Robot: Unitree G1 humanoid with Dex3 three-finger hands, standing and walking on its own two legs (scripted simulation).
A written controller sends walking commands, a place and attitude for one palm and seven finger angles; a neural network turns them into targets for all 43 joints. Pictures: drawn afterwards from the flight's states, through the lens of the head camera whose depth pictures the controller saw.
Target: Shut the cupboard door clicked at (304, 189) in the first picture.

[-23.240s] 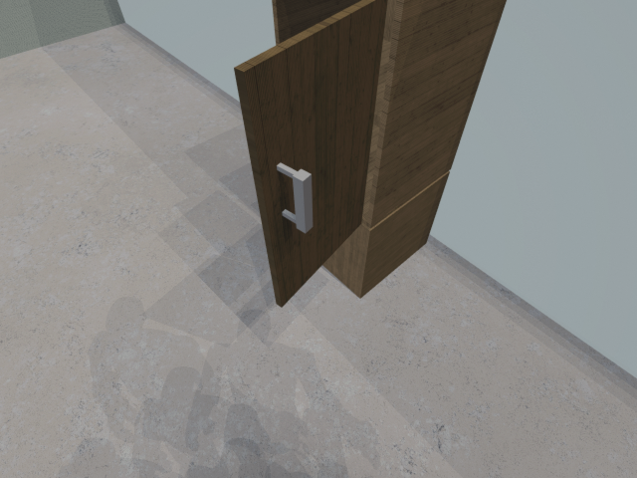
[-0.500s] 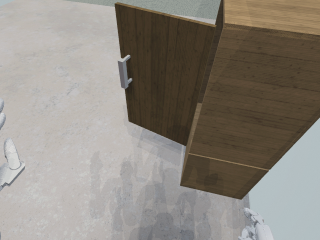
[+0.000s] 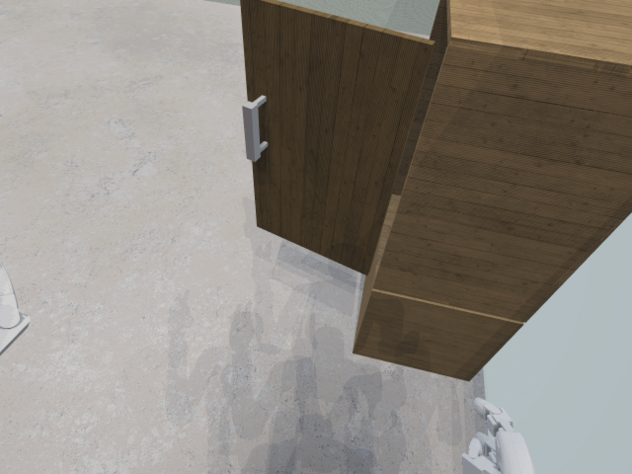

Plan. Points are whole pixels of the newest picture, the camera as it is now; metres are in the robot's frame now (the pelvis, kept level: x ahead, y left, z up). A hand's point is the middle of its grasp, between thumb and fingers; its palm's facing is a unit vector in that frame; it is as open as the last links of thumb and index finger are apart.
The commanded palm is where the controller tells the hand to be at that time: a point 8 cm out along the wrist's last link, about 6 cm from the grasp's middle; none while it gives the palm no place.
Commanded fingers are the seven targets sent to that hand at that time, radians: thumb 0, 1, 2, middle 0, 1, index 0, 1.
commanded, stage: step back with the hand held close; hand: left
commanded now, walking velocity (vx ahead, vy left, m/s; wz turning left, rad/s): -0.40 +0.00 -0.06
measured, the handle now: (257, 128) +0.77 +0.16 +0.01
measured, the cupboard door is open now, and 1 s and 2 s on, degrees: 75 75 75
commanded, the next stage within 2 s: stop stepping back and stand still in 0.20 s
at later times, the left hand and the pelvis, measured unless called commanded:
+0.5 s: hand out of the picture +0.15 +0.28 +0.16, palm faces +0.42 -0.81 -0.41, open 7.4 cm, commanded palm +0.10 +0.30 +0.18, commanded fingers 0.00 0.90 0.90 -0.20 -0.30 -0.20 -0.30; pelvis -0.06 +0.01 +0.00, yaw -3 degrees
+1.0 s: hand out of the picture +0.11 +0.26 +0.16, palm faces +0.44 -0.82 -0.36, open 7.5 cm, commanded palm +0.06 +0.30 +0.18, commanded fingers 0.00 0.90 0.90 -0.20 -0.30 -0.20 -0.30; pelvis -0.09 +0.00 +0.01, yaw -3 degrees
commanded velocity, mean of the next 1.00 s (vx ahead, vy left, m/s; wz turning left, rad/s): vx -0.09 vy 0.01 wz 0.00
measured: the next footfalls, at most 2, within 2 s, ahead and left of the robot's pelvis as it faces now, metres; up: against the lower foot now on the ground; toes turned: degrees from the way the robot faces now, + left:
right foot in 0.08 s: -0.08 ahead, -0.11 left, +0.00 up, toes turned -2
left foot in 0.44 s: +0.03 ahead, +0.10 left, +0.00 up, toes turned -4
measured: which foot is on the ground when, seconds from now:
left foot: down 0.00-0.30, up 0.32-0.42, down 0.44-1.00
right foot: up 0.00-0.06, down 0.08-1.00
